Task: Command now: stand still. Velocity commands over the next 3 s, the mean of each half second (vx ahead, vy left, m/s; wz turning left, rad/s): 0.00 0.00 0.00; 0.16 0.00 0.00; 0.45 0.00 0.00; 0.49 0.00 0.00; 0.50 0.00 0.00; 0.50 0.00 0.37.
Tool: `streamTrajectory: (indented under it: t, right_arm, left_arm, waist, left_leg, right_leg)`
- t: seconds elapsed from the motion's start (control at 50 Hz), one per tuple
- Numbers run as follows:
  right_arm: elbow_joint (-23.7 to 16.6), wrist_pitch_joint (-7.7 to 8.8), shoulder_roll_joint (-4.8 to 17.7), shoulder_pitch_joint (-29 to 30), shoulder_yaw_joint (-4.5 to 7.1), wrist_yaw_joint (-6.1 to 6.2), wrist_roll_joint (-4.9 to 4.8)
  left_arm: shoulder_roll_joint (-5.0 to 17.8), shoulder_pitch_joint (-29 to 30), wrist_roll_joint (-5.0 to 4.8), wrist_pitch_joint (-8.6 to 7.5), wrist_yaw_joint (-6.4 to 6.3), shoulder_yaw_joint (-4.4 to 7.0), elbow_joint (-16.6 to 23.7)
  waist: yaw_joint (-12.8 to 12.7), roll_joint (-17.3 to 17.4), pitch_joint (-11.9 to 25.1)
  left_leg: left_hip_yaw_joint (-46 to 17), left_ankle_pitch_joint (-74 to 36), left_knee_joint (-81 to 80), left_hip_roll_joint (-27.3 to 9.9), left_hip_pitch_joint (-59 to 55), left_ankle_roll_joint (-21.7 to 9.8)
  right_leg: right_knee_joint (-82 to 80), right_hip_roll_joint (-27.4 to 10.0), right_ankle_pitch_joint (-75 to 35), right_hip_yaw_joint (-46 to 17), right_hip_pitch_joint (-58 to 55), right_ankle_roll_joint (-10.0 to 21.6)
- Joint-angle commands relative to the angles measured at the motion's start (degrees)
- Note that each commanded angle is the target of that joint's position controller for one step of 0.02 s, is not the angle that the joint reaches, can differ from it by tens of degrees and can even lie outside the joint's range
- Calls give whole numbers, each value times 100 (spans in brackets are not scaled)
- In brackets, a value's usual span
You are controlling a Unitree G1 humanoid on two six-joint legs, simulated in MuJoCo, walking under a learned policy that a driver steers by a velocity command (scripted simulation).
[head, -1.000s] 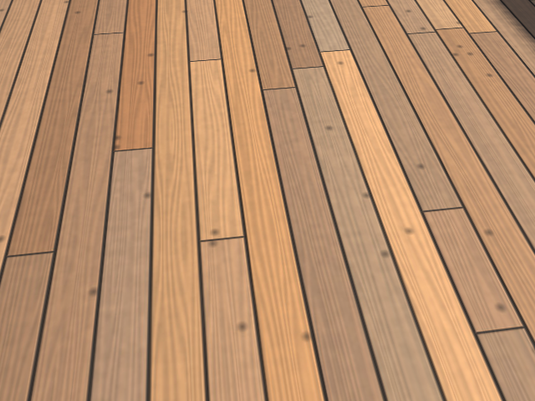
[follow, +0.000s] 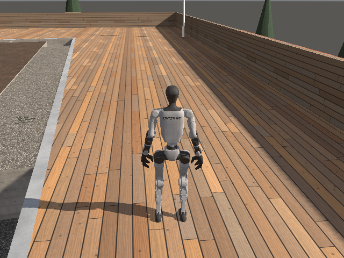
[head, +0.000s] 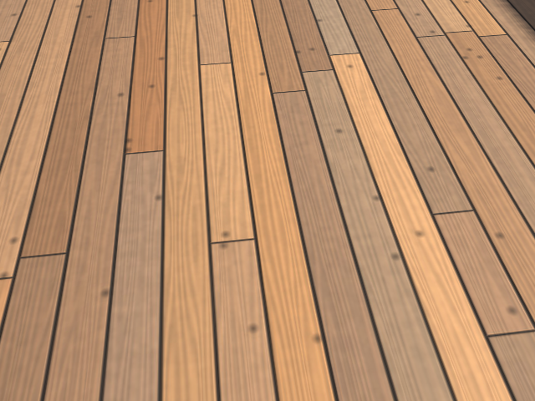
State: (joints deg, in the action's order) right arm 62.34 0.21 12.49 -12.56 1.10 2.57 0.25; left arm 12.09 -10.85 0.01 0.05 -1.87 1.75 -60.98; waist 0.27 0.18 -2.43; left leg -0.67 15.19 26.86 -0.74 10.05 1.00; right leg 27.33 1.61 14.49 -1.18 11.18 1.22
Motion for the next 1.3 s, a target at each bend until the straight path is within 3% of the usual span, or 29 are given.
streamTrajectory:
  t: [0.02,0.66,0.68,0.72,0.76,0.82,0.84,0.86,0.9,0.92,0.94,0.96,0.98,1.0,1.04,1.08,1.12,1.18,1.22,1.26,1.3]
  right_arm:
    - [-107,38,567,-223,84,21,-1]
    - [7,51,323,-753,47,35,-21]
    - [72,45,244,-875,30,37,-19]
    - [42,36,338,-866,76,64,-78]
    - [-103,132,312,-730,78,55,-97]
    - [-301,396,9,-511,30,-75,-137]
    - [-344,454,49,-456,43,-123,-155]
    - [-351,502,77,-519,62,-159,-173]
    - [-148,558,0,-1148,77,-176,-204]
    - [63,552,146,-1622,147,-162,-159]
    - [252,543,541,-2400,274,-144,-125]
    - [290,579,1308,-2975,451,-218,-128]
    - [204,656,892,-2650,317,-234,-30]
    - [49,709,587,-2228,232,-247,-31]
    - [-149,688,492,-1724,166,-316,-74]
    - [-138,580,231,-1851,71,-302,-29]
    - [-154,509,311,-2007,63,-233,10]
    - [-289,487,587,-1953,89,-132,18]
    - [-257,510,743,-2113,137,-110,-27]
    - [-215,524,762,-2135,175,-112,-94]
    - [-230,502,815,-2014,220,-114,-98]
  left_arm:
    - [592,-102,-3,-42,-17,85,112]
    - [408,-490,-16,-39,-46,-5,-135]
    - [346,-603,-12,-33,-50,-20,-197]
    - [537,-661,-87,-16,-78,53,-190]
    - [625,-737,-125,-102,-68,92,-117]
    - [941,-1260,-175,-295,0,228,-180]
    - [955,-1194,-166,-326,8,242,-125]
    - [925,-966,-152,-354,18,232,-15]
    - [924,-237,-239,-348,51,218,271]
    - [824,21,-254,-350,58,198,397]
    - [470,170,-197,-406,93,107,494]
    - [277,180,-196,-541,87,64,745]
    - [524,270,-241,-624,96,115,743]
    - [525,129,-284,-675,155,112,699]
    - [596,97,-194,-724,206,160,625]
    - [542,252,-143,-705,269,192,668]
    - [327,573,-127,-643,319,132,796]
    - [132,1561,-136,-621,342,2,1210]
    - [224,1876,-171,-611,377,-16,1365]
    - [360,2056,-203,-614,418,-7,1515]
    - [556,1971,-195,-649,456,59,1592]
  waist:
    - [-8,-32,34]
    - [-28,-5,-68]
    - [-28,-22,75]
    - [-52,-116,-187]
    - [-110,-264,-615]
    - [-256,-983,-504]
    - [-216,-974,-546]
    - [-69,-887,-577]
    - [427,-834,-631]
    - [596,-507,-588]
    - [807,587,-226]
    - [866,2029,-57]
    - [637,1213,-322]
    - [397,688,-532]
    - [192,302,-493]
    - [193,470,-358]
    - [247,487,-356]
    - [400,433,-593]
    - [437,565,-657]
    - [363,596,-734]
    - [145,624,-533]
  left_leg:
    - [-60,-628,-423,-82,180,-94]
    - [-52,-593,-403,-40,297,-137]
    - [22,-66,-407,27,237,-149]
    - [155,1646,-138,208,585,-296]
    - [36,2278,96,131,1159,-459]
    - [335,1144,1320,188,1743,-448]
    - [215,998,1618,69,1637,-532]
    - [165,1075,1600,4,1437,-632]
    - [286,923,181,54,84,-818]
    - [133,483,-234,73,-776,-758]
    - [-1169,748,-815,-781,-1703,-909]
    - [-3524,1300,-1705,-2036,-2201,-1648]
    - [-3980,1352,-1750,-2280,-1931,-1828]
    - [-3389,994,-1677,-2102,-1861,-1664]
    - [-2192,-151,-1740,-1649,-1769,-1287]
    - [-1268,-1505,-1758,-1255,-1599,-1044]
    - [-826,-2079,-1825,-1080,-1384,-1051]
    - [-454,-2013,-2106,-889,-628,-1037]
    - [-409,-1945,-2256,-995,-567,-1083]
    - [-366,-2175,-2200,-1173,-904,-1049]
    - [-255,-3328,-1787,-1300,-1388,-933]
  right_leg:
    - [-513,-267,-745,-260,-2,123]
    - [-479,-231,-665,-173,110,96]
    - [-521,-181,-56,-127,52,107]
    - [-503,-121,2008,-172,383,286]
    - [-728,-467,3034,-691,684,556]
    - [-1496,-1582,3415,-2376,100,1192]
    - [-1696,-1843,3330,-2788,334,1354]
    - [-1727,-1866,3116,-2750,559,1336]
    - [-1406,-1379,2570,-1832,1389,952]
    - [-765,-913,1897,-1198,1885,693]
    - [1041,-320,1091,-268,2551,333]
    - [2555,190,1408,300,3605,157]
    - [3681,-132,1570,-193,4043,229]
    - [4136,-369,1021,-359,4329,331]
    - [3972,-678,137,-220,4310,373]
    - [3537,-773,-270,20,3898,276]
    - [3004,-717,-625,245,3718,131]
    - [1450,-459,-1341,505,2971,12]
    - [920,-337,-1563,593,2570,36]
    - [548,-343,-1624,479,2513,172]
    - [292,-239,-1478,460,2205,362]
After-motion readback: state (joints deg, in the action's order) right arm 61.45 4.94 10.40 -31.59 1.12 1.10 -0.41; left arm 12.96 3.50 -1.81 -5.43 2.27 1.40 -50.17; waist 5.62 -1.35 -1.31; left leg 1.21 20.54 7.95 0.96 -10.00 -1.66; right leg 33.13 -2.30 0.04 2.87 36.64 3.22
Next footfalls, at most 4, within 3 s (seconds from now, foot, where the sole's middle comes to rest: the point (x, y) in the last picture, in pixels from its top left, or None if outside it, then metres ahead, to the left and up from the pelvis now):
1.38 right None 0.44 -0.08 -0.78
1.90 left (218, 320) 0.73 0.17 -0.78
2.46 right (297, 227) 1.06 -0.06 -0.78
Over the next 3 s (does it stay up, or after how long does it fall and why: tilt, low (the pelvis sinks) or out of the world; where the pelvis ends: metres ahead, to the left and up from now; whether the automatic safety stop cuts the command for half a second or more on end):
stays up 1.18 0.07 -0.02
